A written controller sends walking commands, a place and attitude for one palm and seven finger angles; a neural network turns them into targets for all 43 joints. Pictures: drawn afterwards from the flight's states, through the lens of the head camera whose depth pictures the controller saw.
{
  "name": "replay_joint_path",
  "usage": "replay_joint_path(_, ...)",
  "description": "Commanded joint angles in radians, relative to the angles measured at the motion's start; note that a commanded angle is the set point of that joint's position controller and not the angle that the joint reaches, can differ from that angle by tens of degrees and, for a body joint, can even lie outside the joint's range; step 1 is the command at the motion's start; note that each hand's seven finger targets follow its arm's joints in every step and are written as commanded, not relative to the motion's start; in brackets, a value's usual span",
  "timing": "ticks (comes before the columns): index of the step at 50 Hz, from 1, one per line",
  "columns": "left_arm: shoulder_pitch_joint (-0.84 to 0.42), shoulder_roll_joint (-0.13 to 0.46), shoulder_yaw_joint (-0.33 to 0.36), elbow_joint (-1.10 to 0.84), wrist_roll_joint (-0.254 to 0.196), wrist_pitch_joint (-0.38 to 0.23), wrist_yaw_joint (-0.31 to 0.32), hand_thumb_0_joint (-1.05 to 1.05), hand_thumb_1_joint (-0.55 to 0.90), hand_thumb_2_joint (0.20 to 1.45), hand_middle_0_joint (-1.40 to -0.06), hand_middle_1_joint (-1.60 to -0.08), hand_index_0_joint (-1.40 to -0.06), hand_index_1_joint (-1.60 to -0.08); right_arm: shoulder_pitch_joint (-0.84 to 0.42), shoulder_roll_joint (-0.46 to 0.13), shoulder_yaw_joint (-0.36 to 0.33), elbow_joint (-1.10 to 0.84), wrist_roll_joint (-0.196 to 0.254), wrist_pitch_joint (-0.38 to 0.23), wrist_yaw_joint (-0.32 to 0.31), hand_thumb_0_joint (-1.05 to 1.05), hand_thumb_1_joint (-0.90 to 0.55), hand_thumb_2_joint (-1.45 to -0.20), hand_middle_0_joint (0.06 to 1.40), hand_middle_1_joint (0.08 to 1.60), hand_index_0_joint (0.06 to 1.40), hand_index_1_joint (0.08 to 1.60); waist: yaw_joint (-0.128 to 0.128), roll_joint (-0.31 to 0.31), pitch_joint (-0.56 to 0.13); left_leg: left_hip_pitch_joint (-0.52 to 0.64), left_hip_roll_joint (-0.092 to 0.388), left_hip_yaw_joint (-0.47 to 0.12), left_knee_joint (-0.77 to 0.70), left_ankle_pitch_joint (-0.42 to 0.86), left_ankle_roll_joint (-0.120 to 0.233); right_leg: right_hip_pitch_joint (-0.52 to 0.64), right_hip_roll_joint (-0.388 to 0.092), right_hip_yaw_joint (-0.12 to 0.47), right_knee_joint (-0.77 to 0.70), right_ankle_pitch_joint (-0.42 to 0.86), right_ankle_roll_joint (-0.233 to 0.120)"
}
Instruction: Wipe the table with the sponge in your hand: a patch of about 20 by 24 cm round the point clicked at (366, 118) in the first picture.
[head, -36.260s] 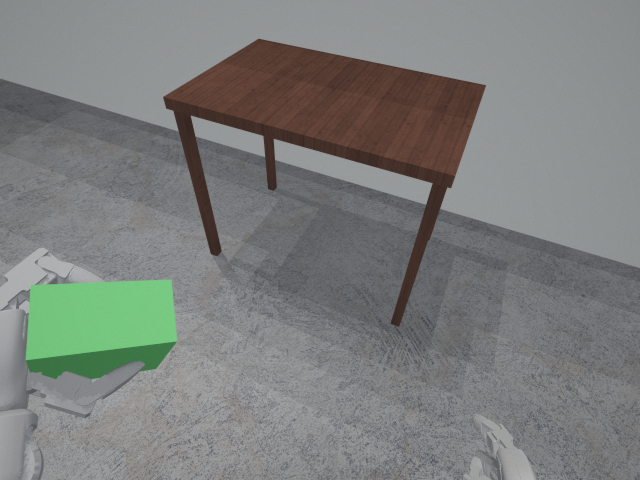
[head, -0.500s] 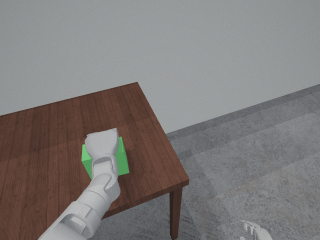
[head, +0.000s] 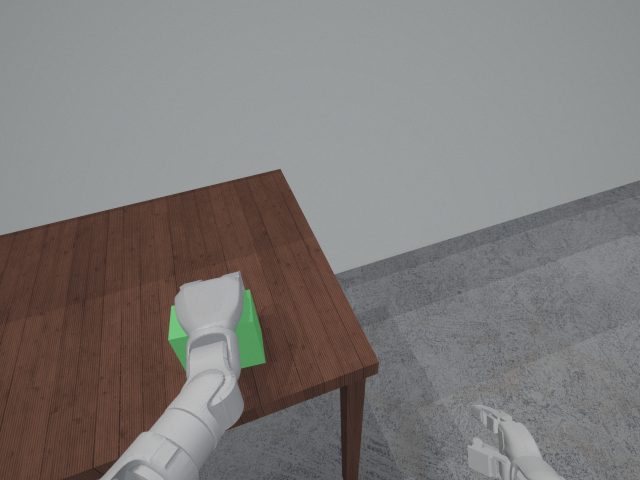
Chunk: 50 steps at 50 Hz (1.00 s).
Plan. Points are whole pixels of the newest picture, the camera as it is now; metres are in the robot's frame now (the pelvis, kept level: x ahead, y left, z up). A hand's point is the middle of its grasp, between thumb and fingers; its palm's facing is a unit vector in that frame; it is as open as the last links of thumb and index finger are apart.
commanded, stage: slide back across to the middle lane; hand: left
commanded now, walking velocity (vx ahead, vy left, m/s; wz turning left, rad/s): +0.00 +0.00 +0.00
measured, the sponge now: (222, 342) +0.31 +0.19 -0.03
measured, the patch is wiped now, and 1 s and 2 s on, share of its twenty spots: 1.00 1.00 1.00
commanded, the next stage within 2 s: wipe forward along the middle lane in 0.62 s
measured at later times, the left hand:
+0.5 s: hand (190, 335) +0.30 +0.22 +0.02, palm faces -0.04 -0.09 -0.99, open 10.1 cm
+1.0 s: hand (169, 336) +0.30 +0.25 +0.01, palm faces -0.08 -0.06 -1.00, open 10.1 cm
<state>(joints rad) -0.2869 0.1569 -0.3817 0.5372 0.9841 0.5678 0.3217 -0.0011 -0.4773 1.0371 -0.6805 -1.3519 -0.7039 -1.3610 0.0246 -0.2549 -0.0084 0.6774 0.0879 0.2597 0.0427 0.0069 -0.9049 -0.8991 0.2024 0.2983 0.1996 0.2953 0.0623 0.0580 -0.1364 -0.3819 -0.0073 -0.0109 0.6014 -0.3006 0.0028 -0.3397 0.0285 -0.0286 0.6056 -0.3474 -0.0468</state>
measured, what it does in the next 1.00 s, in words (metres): stands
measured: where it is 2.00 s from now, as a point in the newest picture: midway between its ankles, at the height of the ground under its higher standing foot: outside the picture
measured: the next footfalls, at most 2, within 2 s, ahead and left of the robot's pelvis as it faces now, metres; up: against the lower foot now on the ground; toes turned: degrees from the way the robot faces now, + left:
none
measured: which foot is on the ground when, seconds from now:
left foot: down 0.00-1.00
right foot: down 0.00-1.00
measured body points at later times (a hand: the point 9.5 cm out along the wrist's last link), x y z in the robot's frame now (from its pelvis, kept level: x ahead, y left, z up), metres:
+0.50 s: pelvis +0.01 +0.00 +0.01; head -0.01 -0.04 +0.45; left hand +0.30 +0.22 +0.07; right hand +0.20 -0.25 -0.10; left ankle +0.00 +0.12 -0.73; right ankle -0.02 -0.09 -0.73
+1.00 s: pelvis +0.00 +0.00 +0.00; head +0.00 -0.03 +0.45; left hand +0.30 +0.25 +0.07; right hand +0.20 -0.24 -0.10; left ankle +0.00 +0.12 -0.73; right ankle -0.02 -0.09 -0.73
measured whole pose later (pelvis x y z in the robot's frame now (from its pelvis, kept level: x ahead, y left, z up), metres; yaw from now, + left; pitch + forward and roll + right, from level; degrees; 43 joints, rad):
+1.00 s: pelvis +0.00 +0.00 +0.00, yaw +0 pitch +4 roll +0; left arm -0.18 0.31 -0.17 0.45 0.99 0.38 0.23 -0.02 -0.49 1.04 -0.70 -1.34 -0.72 -1.35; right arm 0.06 -0.26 0.00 0.69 0.07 0.17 -0.02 0.01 -0.90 -0.90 0.20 0.30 0.20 0.30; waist 0.06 0.06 -0.09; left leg -0.36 0.00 -0.01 0.58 -0.29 0.00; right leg -0.32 0.04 -0.03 0.58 -0.33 -0.05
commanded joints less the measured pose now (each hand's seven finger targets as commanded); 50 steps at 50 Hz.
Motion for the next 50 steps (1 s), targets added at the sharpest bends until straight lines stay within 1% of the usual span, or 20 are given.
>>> replay_joint_path(1,-0.119,0.047,0.053,-0.047,-0.024,-0.019,-0.024,0.0,0.1,1.3,-1.2,-1.6,-1.2,-1.6,-0.165,-0.112,-0.034,-0.151,0.001,-0.048,-0.014,0.0,-0.9,-0.9,0.2,0.3,0.2,0.3,-0.013,-0.15,-0.123,0.05,-0.032,0.019,-0.042,0.196,0.038,0.075,0.002,0.051,-0.091,0.378,-0.025)
replay_joint_path(3,-0.119,0.082,0.085,-0.068,-0.021,-0.024,-0.024,0.0,0.1,1.3,-1.2,-1.6,-1.2,-1.6,-0.163,-0.113,-0.034,-0.153,0.002,-0.049,-0.02,0.0,-0.9,-0.9,0.2,0.3,0.2,0.3,-0.013,-0.169,-0.139,0.057,-0.032,0.016,-0.046,0.201,0.039,0.092,0.003,0.055,-0.091,0.376,-0.024)
replay_joint_path(12,-0.035,0.218,0.205,-0.198,-0.007,-0.024,-0.019,0.0,0.1,1.3,-1.2,-1.6,-1.2,-1.6,-0.172,-0.114,-0.029,-0.179,0.001,-0.068,-0.028,0.0,-0.9,-0.9,0.2,0.3,0.2,0.3,0.017,-0.117,-0.143,0.083,-0.037,0.013,-0.079,0.233,0.04,0.165,0.004,0.073,-0.11,0.408,-0.025)
replay_joint_path(14,0.007,0.199,0.186,-0.204,-0.009,-0.019,-0.024,0.0,0.1,1.3,-1.2,-1.6,-1.2,-1.6,-0.172,-0.111,-0.025,-0.182,0.003,-0.075,-0.028,0.0,-0.9,-0.9,0.2,0.3,0.2,0.3,0.014,-0.109,-0.11,0.089,-0.038,0.018,-0.084,0.228,0.042,0.152,0.006,0.063,-0.117,0.395,-0.023)
replay_joint_path(18,0.042,0.252,0.232,-0.236,-0.028,-0.019,-0.041,0.0,0.1,1.3,-1.2,-1.6,-1.2,-1.6,-0.174,-0.119,-0.025,-0.182,0.003,-0.083,-0.034,0.0,-0.9,-0.9,0.2,0.3,0.2,0.3,0.02,-0.122,-0.108,0.097,-0.039,0.019,-0.094,0.219,0.046,0.177,0.004,0.078,-0.131,0.396,-0.019)
replay_joint_path(22,0.094,0.266,0.248,-0.261,-0.028,-0.043,-0.061,0.0,0.1,1.3,-1.2,-1.6,-1.2,-1.6,-0.172,-0.123,-0.029,-0.185,0.003,-0.094,-0.036,0.0,-0.9,-0.9,0.2,0.3,0.2,0.3,0.02,-0.122,-0.091,0.102,-0.038,0.014,-0.099,0.235,0.046,0.174,0.006,0.089,-0.138,0.42,-0.021)
replay_joint_path(23,0.08,0.244,0.22,-0.266,-0.028,-0.052,-0.066,0.0,0.1,1.3,-1.2,-1.6,-1.2,-1.6,-0.163,-0.121,-0.027,-0.181,0.004,-0.096,-0.038,0.0,-0.9,-0.9,0.2,0.3,0.2,0.3,0.006,-0.134,-0.084,0.102,-0.039,0.018,-0.099,0.222,0.049,0.168,0.004,0.085,-0.139,0.407,-0.016)
replay_joint_path(27,0.127,0.27,0.254,-0.302,-0.024,-0.092,-0.072,0.0,0.1,1.3,-1.2,-1.6,-1.2,-1.6,-0.155,-0.125,-0.036,-0.183,0.0,-0.108,-0.037,0.0,-0.9,-0.9,0.2,0.3,0.2,0.3,0.014,-0.108,-0.093,0.111,-0.038,0.012,-0.096,0.242,0.048,0.164,0.007,0.098,-0.139,0.432,-0.023)
replay_joint_path(28,0.117,0.241,0.223,-0.313,-0.02,-0.102,-0.072,0.0,0.1,1.3,-1.2,-1.6,-1.2,-1.6,-0.152,-0.12,-0.037,-0.183,-0.001,-0.11,-0.037,0.0,-0.9,-0.9,0.2,0.3,0.2,0.3,0.004,-0.107,-0.083,0.115,-0.038,0.014,-0.093,0.233,0.049,0.15,0.006,0.085,-0.136,0.414,-0.021)
replay_joint_path(31,0.164,0.259,0.246,-0.31,-0.015,-0.122,-0.066,0.0,0.1,1.3,-1.2,-1.6,-1.2,-1.6,-0.145,-0.12,-0.04,-0.183,-0.003,-0.122,-0.036,0.0,-0.9,-0.9,0.2,0.3,0.2,0.3,0.014,-0.109,-0.084,0.116,-0.039,0.014,-0.086,0.244,0.05,0.15,0.007,0.083,-0.132,0.436,-0.022)
replay_joint_path(32,0.16,0.303,0.29,-0.317,-0.013,-0.125,-0.064,0.0,0.1,1.3,-1.2,-1.6,-1.2,-1.6,-0.146,-0.126,-0.042,-0.179,-0.007,-0.12,-0.038,0.0,-0.9,-0.9,0.2,0.3,0.2,0.3,0.021,-0.118,-0.101,0.114,-0.039,0.011,-0.089,0.247,0.047,0.164,0.009,0.1,-0.134,0.438,-0.024)
replay_joint_path(33,0.164,0.292,0.277,-0.324,-0.014,-0.127,-0.061,0.0,0.1,1.3,-1.2,-1.6,-1.2,-1.6,-0.145,-0.123,-0.041,-0.183,-0.007,-0.122,-0.041,0.0,-0.9,-0.9,0.2,0.3,0.2,0.3,0.017,-0.111,-0.096,0.112,-0.04,0.018,-0.09,0.235,0.049,0.167,0.005,0.089,-0.132,0.43,-0.019)
replay_joint_path(37,0.104,0.341,0.312,-0.302,-0.004,-0.125,-0.062,0.0,0.1,1.3,-1.2,-1.6,-1.2,-1.6,-0.15,-0.129,-0.036,-0.165,-0.009,-0.123,-0.052,0.0,-0.9,-0.9,0.2,0.3,0.2,0.3,0.013,-0.11,-0.063,0.109,-0.04,0.013,-0.097,0.219,0.047,0.141,0.008,0.101,-0.149,0.39,-0.02)
replay_joint_path(39,0.071,0.315,0.284,-0.272,0.003,-0.128,-0.065,0.0,0.1,1.3,-1.2,-1.6,-1.2,-1.6,-0.14,-0.125,-0.035,-0.159,-0.008,-0.126,-0.055,0.0,-0.9,-0.9,0.2,0.3,0.2,0.3,0.001,-0.106,-0.053,0.108,-0.04,0.015,-0.09,0.213,0.05,0.118,0.008,0.079,-0.142,0.374,-0.019)
replay_joint_path(42,0.03,0.333,0.297,-0.224,0.015,-0.138,-0.074,0.0,0.1,1.3,-1.2,-1.6,-1.2,-1.6,-0.133,-0.13,-0.035,-0.151,-0.011,-0.129,-0.06,0.0,-0.9,-0.9,0.2,0.3,0.2,0.3,0.001,-0.097,-0.059,0.097,-0.041,0.012,-0.088,0.2,0.048,0.101,0.009,0.088,-0.145,0.35,-0.021)
replay_joint_path(44,-0.031,0.313,0.268,-0.187,0.028,-0.151,-0.078,0.0,0.1,1.3,-1.2,-1.6,-1.2,-1.6,-0.113,-0.129,-0.037,-0.142,-0.011,-0.131,-0.065,0.0,-0.9,-0.9,0.2,0.3,0.2,0.3,-0.015,-0.115,-0.065,0.088,-0.041,0.014,-0.074,0.184,0.049,0.078,0.007,0.07,-0.134,0.325,-0.018)
replay_joint_path(46,-0.053,0.321,0.275,-0.14,0.029,-0.167,-0.079,0.0,0.1,1.3,-1.2,-1.6,-1.2,-1.6,-0.101,-0.132,-0.037,-0.136,-0.012,-0.132,-0.069,0.0,-0.9,-0.9,0.2,0.3,0.2,0.3,-0.018,-0.13,-0.068,0.069,-0.041,0.013,-0.065,0.176,0.05,0.069,0.006,0.071,-0.13,0.331,-0.017)
replay_joint_path(47,-0.08,0.352,0.306,-0.132,0.032,-0.173,-0.079,0.0,0.1,1.3,-1.2,-1.6,-1.2,-1.6,-0.1,-0.137,-0.039,-0.133,-0.014,-0.129,-0.071,0.0,-0.9,-0.9,0.2,0.3,0.2,0.3,-0.013,-0.131,-0.082,0.064,-0.039,0.008,-0.069,0.174,0.047,0.069,0.009,0.082,-0.13,0.316,-0.021)
replay_joint_path(48,-0.1,0.322,0.275,-0.128,0.029,-0.182,-0.079,0.0,0.1,1.3,-1.2,-1.6,-1.2,-1.6,-0.088,-0.135,-0.04,-0.136,-0.014,-0.129,-0.073,0.0,-0.9,-0.9,0.2,0.3,0.2,0.3,-0.025,-0.121,-0.094,0.064,-0.04,0.016,-0.06,0.171,0.05,0.07,0.004,0.069,-0.123,0.323,-0.016)
replay_joint_path(50,-0.1,0.319,0.28,-0.089,0.033,-0.198,-0.074,0.0,0.1,1.3,-1.2,-1.6,-1.2,-1.6,-0.075,-0.135,-0.044,-0.13,-0.015,-0.132,-0.074,0.0,-0.9,-0.9,0.2,0.3,0.2,0.3,-0.024,-0.128,-0.107,0.052,-0.039,0.017,-0.045,0.184,0.05,0.064,0.003,0.065,-0.112,0.348,-0.016)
